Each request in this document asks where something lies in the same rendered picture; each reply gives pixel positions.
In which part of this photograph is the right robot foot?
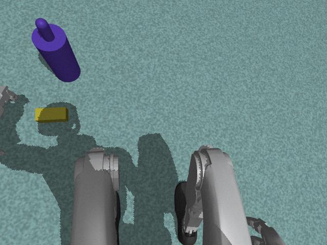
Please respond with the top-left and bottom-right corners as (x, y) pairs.
(174, 182), (197, 245)

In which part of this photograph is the left robot hand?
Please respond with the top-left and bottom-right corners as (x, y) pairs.
(0, 86), (18, 156)

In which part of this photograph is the right robot hand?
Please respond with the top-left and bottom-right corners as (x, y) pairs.
(246, 217), (285, 245)

